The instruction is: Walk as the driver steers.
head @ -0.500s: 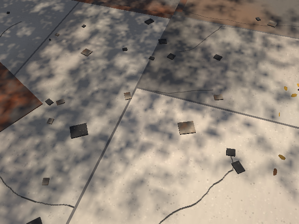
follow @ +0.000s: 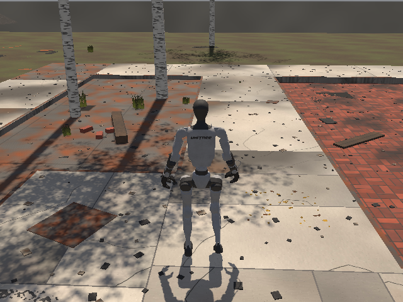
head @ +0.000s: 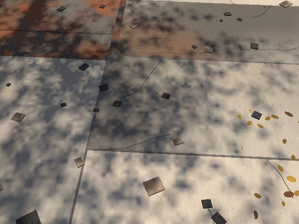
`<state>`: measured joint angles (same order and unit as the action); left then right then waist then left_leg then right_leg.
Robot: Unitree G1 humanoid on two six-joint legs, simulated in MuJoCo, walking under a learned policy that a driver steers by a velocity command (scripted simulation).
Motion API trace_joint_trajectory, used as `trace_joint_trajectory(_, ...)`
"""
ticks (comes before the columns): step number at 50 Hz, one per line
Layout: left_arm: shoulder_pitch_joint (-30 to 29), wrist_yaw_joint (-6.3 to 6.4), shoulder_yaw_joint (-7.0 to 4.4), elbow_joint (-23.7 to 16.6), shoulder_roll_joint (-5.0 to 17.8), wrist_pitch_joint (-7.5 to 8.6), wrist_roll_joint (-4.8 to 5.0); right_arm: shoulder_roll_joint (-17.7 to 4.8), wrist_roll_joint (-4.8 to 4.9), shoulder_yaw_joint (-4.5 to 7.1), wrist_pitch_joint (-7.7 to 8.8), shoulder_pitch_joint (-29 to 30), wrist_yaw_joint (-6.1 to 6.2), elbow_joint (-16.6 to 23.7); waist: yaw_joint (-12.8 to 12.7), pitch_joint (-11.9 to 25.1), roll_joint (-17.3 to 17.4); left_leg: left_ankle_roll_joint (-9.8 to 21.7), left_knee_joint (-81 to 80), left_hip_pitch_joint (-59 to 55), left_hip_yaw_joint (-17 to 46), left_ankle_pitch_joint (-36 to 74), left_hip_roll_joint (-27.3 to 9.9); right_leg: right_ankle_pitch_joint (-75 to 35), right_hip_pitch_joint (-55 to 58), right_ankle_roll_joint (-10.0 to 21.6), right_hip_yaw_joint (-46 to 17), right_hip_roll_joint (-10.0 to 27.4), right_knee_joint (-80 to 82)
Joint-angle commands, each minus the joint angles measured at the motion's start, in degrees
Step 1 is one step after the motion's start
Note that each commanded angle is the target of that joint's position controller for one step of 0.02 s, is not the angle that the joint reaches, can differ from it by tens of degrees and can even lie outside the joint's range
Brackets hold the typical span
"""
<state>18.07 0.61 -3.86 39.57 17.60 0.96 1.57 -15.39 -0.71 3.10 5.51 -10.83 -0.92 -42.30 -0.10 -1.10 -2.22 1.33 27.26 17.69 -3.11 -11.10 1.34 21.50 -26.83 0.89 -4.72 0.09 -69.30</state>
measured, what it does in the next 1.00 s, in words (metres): walks ahead, turning right: right foot, then left foot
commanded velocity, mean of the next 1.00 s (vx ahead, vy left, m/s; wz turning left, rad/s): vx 0.42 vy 0.00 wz -0.41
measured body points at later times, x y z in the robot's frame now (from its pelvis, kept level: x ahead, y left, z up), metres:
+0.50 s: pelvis +0.26 -0.09 +0.00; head +0.30 -0.11 +0.44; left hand +0.49 +0.13 -0.09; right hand +0.29 -0.39 -0.12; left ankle +0.22 +0.10 -0.64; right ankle +0.30 -0.17 -0.73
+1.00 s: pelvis +0.51 -0.12 -0.01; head +0.55 -0.13 +0.44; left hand +0.70 +0.11 -0.13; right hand +0.57 -0.41 -0.11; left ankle +0.64 -0.07 -0.73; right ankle +0.38 -0.21 -0.67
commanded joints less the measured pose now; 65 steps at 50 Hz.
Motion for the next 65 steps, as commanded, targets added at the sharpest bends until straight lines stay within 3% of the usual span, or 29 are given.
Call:
trace_joint_trajectory(1, -1.8, -0.33, -1.5, -5.5, 4.0, 0.31, 0.26, -6.0, 0.23, 1.65, 0.86, -1.6, 0.5, 1.8, 1.2, 0.9, 8.8, 8.6, -16.2, -10.9, 15.5, 2.5, -15.9, -3.7, -12.6, -0.4, -1.9, 6.0, 1.6)
trace_joint_trajectory(5, -5.8, -0.69, -0.82, -7.1, 2.3, 0.09, -0.33, -8.9, 0.31, 2.67, 0.98, -2.7, 0.7, -0.1, 1.5, 0.2, 6.4, 10.0, -18.1, -13.0, 8.2, 11.6, -17.1, -10.6, -16.2, -1.5, -1.2, 7.0, 10.0)
trace_joint_trajectory(13, -17.4, -3.58, -0.09, -10.2, 1.3, 0.96, -0.01, -12.3, 1.71, 3.41, -1.06, -6.1, 1.13, -2.9, 5.0, -3.5, 6.0, 6.4, -16.9, -19.1, -4.2, 18.8, -17.0, -19.9, -11.0, 1.1, 6.0, 4.6, 31.0)
trace_joint_trajectory(16, -13.6, -3.85, -1.71, -10.3, 4.4, 0.52, -0.55, -14.9, 2.7, 4.23, -2.16, -5.7, 1.56, -2.9, 0.9, 0.2, 8.3, 4.8, -6.3, -22.8, -7.4, 44.2, -17.4, -11.3, -2.2, 4.7, 10.1, -0.2, 33.1)
trace_joint_trajectory(18, 3.5, -2.83, -4.97, -5.8, 9.9, -0.08, -0.31, -13.6, 2.66, 3.65, -2.7, -5.1, 2.06, -2.3, -8.4, 8.9, 6.0, 1.7, 16.8, -13.3, -10.1, 45.3, -14.3, -14.7, 22.6, 8.8, 9.8, -4.1, 38.2)
trace_joint_trajectory(19, 8.1, -1.56, -6.24, -4.6, 15.5, -0.56, 0.18, -7.3, -0.14, 1.61, -2.25, -7.7, 1.83, -0.4, -6.8, 13.2, -6.8, -1.2, 36.9, 7.3, -10.0, 5.4, -9.0, -14.1, 40.9, 14.2, -11.2, 8.6, 38.7)
trace_joint_trajectory(20, 6.0, -2.04, -5.82, -7.0, 17.8, 0.57, 0.12, -5.0, 0.13, 0.1, -0.23, -8.4, 1.2, 2.7, -3.5, 22.8, -13.0, -2.7, 51.6, 23.0, 2.5, -24.3, 1.0, -1.0, 50.7, 24.4, -43.2, 19.1, 49.0)
trace_joint_trajectory(21, 5.7, -2.55, -4.26, -6.9, 12.3, 1.55, -0.21, -10.7, 2.36, 1.48, 1.28, -1.4, 0.48, 3.7, -7.0, 19.1, -4.7, -1.8, 53.3, 29.4, 8.7, -19.8, -2.4, 0.5, 48.6, 20.9, -39.0, 18.0, 52.5)
trace_joint_trajectory(22, 3.9, -2.56, -3.54, -6.3, 10.3, 2.21, -0.44, -10.6, 3.18, 1.29, 2.2, 1.1, 0.17, 4.7, -5.8, 11.6, -3.7, -0.7, 49.6, 30.4, 7.7, -14.6, -4.5, -3.1, 41.0, 18.8, -30.9, 16.0, 52.8)
trace_joint_trajectory(23, 0.1, -2.47, -3.04, -6.5, 8.9, 2.46, -0.38, -9.8, 1.95, 1.16, 2.5, 0.9, 0.62, 3.9, -2.9, 7.7, 1.3, -0.8, 44.5, 26.9, 7.8, -10.6, -6.8, -8.9, 32.5, 16.8, -24.9, 13.4, 52.8)
trace_joint_trajectory(25, -4.9, -2.0, -1.99, -7.7, 6.4, 2.54, -1.35, -10.4, 0.58, 1.71, 1.46, -1.3, 0.67, 2.8, 0.9, 5.0, -0.7, -1.8, 38.7, 19.8, 7.9, -6.4, -9.0, -18.5, 22.2, 15.7, -18.3, 10.5, 54.7)
trace_joint_trajectory(29, -3.6, -0.8, -1.78, -5.2, 6.7, 3.21, -1.39, -7.1, -0.05, 0.84, -0.38, 0.1, 0.55, 2.6, 0.9, 3.0, -0.4, -4.9, 29.4, 18.1, 5.4, 0.8, -8.7, -28.5, 15.3, 15.8, -10.5, 8.5, 57.3)
trace_joint_trajectory(36, 2.3, 0.04, -1.63, -0.2, 7.7, 2.75, -1.07, -5.2, 0.43, -0.2, 0.62, 12.3, -0.8, 5.4, -4.4, -1.2, -1.4, -3.8, 5.7, 12.9, 3.9, 20.7, -4.1, -28.8, 16.0, 11.2, -5.7, 6.8, 54.9)
trace_joint_trajectory(40, 2.5, 0.47, -1.5, 1.5, 7.2, 1.68, -1.28, -7.1, -0.2, 0.76, 1.22, 9.3, -1.72, 5.0, -2.4, 1.4, -3.3, -0.1, 1.2, 10.2, 4.6, 15.1, -2.3, -36.9, 23.7, 8.7, -8.6, 9.1, 45.8)
trace_joint_trajectory(42, 0.6, 0.59, -1.14, 1.1, 6.3, 1.39, -1.34, -9.0, -1.1, 1.62, 1.59, 1.7, -1.3, 2.8, 1.9, 5.8, -1.8, 2.4, -2.7, -2.1, 3.1, 26.2, -2.3, -42.7, 22.8, 5.5, -6.8, 4.9, 35.4)
trace_joint_trajectory(43, 4.2, 0.48, -0.21, 0.2, 3.7, 1.68, -2.44, -12.8, -2.32, 2.12, 1.87, -2.6, -1.02, 2.9, 1.5, 14.2, 5.0, 7.3, 3.5, -19.3, 11.4, 49.1, -11.9, -28.9, 13.4, 2.6, -5.8, 0.7, 22.7)
trace_joint_trajectory(44, 12.7, 0.31, 0.81, 2.7, 1.1, 1.9, -1.74, -11.5, -2.13, 1.81, 0.82, -6.2, -0.87, 1.9, 1.4, 23.5, 16.9, 18.2, 3.4, -34.6, 27.2, 58.7, -24.7, 11.0, 0.5, -2.2, -3.0, -5.7, 3.2)
trace_joint_trajectory(45, 13.0, 0.05, -0.03, 3.8, 5.6, 1.49, -0.91, -8.0, -0.03, 1.06, -0.08, -8.6, -1.24, 0.9, 2.6, 26.7, 13.8, 18.8, 0.5, -34.4, 33.3, 45.4, -25.0, 19.4, -2.4, -3.0, -7.3, -4.9, -2.0)
trace_joint_trajectory(46, 7.0, 0.24, -0.79, 2.7, 7.9, 0.57, -0.14, -7.7, 0.81, 0.87, -0.77, -4.6, -1.16, 1.4, 3.1, 19.3, 9.3, 16.3, -2.2, -28.0, 29.6, 32.8, -22.8, 16.3, -5.5, -3.7, -6.6, -2.5, -4.3)
trace_joint_trajectory(48, 0.3, 1.04, -0.73, 1.1, 6.5, -1.58, -0.98, -5.1, 0.13, -0.43, -1.82, 3.2, -0.71, 2.1, 0.7, 8.7, 6.1, 12.9, -7.2, -12.4, 22.7, 18.7, -18.5, 10.7, -4.8, -4.4, -2.9, 1.6, 2.4)
trace_joint_trajectory(50, 1.2, 1.6, -0.19, 1.7, 3.5, -2.97, -1.4, -5.5, -0.53, -0.33, -2.69, 6.9, -0.59, 1.9, -1.7, 4.9, 10.0, 10.3, -10.9, -1.0, 16.9, 12.5, -13.2, 8.4, 3.9, -4.7, 0.2, 2.4, 15.3)
trace_joint_trajectory(52, 1.9, 2.04, 0.27, 2.4, 1.8, -2.7, -2.02, -7.3, -0.41, 0.4, -3.23, 6.7, -0.26, 1.6, -1.7, 6.2, 11.6, 10.9, -10.7, 0.3, 15.2, 15.4, -11.8, 6.3, 9.0, -4.8, 2.0, 1.1, 23.5)
trace_joint_trajectory(55, 0.4, 2.15, -0.37, 2.8, 3.6, -2.6, -1.86, -10.5, 0.97, 1.73, -4.29, 5.9, 0.43, 1.8, -0.8, 8.2, 10.1, 11.6, -11.2, -0.6, 18.1, 5.6, -13.0, -2.8, 11.6, -3.8, 2.3, 0.0, 29.5)
trace_joint_trajectory(59, -1.9, 1.87, -0.82, 2.2, 3.4, -1.88, -2.39, -9.4, 1.83, 1.71, -5.92, 6.6, 1.42, 2.0, -1.7, 4.3, 9.5, 8.2, -10.4, 5.8, 20.2, -9.3, -10.4, -9.2, 16.6, -0.6, 2.9, -0.6, 39.8)
trace_joint_trajectory(60, -1.4, 2.03, -1.27, 1.7, 5.0, -1.51, -2.7, -8.1, 1.74, 1.38, -6.01, 5.7, 1.5, 2.0, -2.1, 4.1, 7.4, 6.2, -7.5, 8.3, 19.5, -10.8, -8.8, -9.0, 19.1, 1.2, 0.2, 2.6, 43.2)
trace_joint_trajectory(61, -1.2, 2.37, -2.38, 1.6, 9.0, -1.52, -3.15, -6.2, 1.45, 1.03, -5.86, 5.5, 1.36, 3.0, -1.0, 3.1, -0.8, 3.1, -1.4, 13.2, 13.9, -13.2, -4.1, -5.4, 19.8, 4.5, -5.8, 8.9, 46.7)
trace_joint_trajectory(62, -1.4, 2.43, -2.86, 2.1, 9.7, -1.61, -3.33, -5.3, 1.53, 0.87, -5.67, 6.0, 1.3, 3.8, -0.7, 2.4, -10.2, 0.5, 8.6, 14.1, 5.4, -14.2, 1.7, -6.1, 16.7, 8.6, -12.5, 14.8, 51.6)
trace_joint_trajectory(63, -4.7, 2.54, -2.59, 0.3, 8.9, -1.15, -4.0, -6.8, 1.4, 1.52, -5.52, 5.1, 1.2, 3.6, -1.2, 2.4, -12.9, -1.1, 20.9, 15.2, 3.8, -18.7, 1.7, -15.0, 16.4, 12.2, -16.6, 20.2, 53.4)
trace_joint_trajectory(65, -8.4, 2.96, -1.78, -1.1, 6.3, -0.09, -3.29, -9.0, 1.78, 3.14, -6.37, 1.2, 1.31, 1.7, 0.5, 3.7, -6.3, -3.2, 35.1, 18.0, 6.8, -20.2, 0.1, -31.0, 19.0, 12.3, -11.8, 19.6, 50.0)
